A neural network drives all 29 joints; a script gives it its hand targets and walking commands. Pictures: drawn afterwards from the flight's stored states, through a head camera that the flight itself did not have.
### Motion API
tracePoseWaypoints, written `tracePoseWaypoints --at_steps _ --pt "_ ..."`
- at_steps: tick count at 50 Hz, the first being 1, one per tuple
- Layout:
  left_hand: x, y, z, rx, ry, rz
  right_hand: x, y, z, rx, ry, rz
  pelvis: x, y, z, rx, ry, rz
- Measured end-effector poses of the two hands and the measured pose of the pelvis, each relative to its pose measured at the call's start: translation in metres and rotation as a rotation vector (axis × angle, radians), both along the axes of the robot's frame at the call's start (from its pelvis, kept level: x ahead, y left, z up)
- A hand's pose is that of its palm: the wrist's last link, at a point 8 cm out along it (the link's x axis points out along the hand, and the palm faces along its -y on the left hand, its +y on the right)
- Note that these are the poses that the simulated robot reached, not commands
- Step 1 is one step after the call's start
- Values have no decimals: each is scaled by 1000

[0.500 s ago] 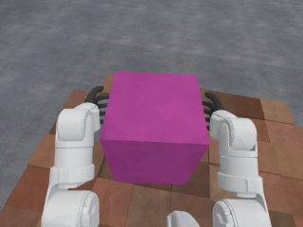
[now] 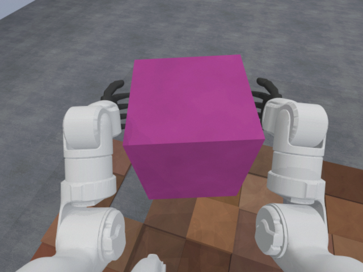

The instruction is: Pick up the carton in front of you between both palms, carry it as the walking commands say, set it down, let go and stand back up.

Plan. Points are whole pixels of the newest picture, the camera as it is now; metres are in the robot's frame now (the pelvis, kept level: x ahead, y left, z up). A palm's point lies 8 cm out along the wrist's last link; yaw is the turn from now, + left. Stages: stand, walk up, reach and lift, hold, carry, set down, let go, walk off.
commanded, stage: carry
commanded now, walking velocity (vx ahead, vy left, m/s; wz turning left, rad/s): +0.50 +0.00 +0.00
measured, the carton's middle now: (190, 134) +0.39 +0.02 +0.09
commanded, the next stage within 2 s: none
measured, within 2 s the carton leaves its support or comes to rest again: neither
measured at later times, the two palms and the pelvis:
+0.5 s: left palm (145, 34) +0.69 +0.16 +0.16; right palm (253, 45) +0.66 -0.14 +0.15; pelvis +0.30 +0.04 -0.01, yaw -1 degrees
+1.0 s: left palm (136, 9) +0.92 +0.24 +0.13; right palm (220, 8) +0.93 -0.06 +0.14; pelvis +0.56 +0.06 -0.01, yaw +1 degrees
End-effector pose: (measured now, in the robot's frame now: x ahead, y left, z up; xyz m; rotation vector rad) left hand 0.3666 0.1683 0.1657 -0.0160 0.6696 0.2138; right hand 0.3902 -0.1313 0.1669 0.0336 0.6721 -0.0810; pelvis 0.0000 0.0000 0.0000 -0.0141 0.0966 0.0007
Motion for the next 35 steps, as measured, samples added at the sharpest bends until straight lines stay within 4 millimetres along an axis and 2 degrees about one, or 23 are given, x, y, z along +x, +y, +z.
tracePoseWaypoints --at_steps 3,5,10,14,20,24,27,28,31,35 --pt "43 15 3 -13 -21 -13 38 15 6 -13 -21 -14 44 17 -8 -12 -3 2" --pt "73 26 -2 -26 -20 -29 62 25 4 -40 -21 -21 72 27 -16 4 -15 -2" --pt "131 36 -25 -69 78 -80 104 36 -18 -92 78 -36 126 39 -7 -1 -25 -11" --pt "175 30 -31 -64 103 -118 136 31 -26 -89 103 -71 162 45 1 -6 -16 -11" --pt "249 11 -16 -65 4 -136 197 13 -18 -49 6 -131 227 48 -2 9 -12 -9" --pt "305 -5 -7 -56 -28 -143 250 -3 -14 -33 -26 -144 286 42 -9 20 -14 -12" --pt "350 -15 -9 -27 -28 -143 300 -14 -18 -28 -28 -127 335 34 -23 12 -26 -14" --pt "363 -17 -12 -9 -21 -141 317 -15 -22 -23 -20 -119 346 33 -25 -2 -25 -17" --pt "390 -13 -29 10 53 -119 356 -12 -36 -19 54 -85 372 29 -20 -7 -19 -15" --pt "407 4 -53 -9 153 -62 393 5 -53 -30 154 -34 406 24 -5 6 -13 -8"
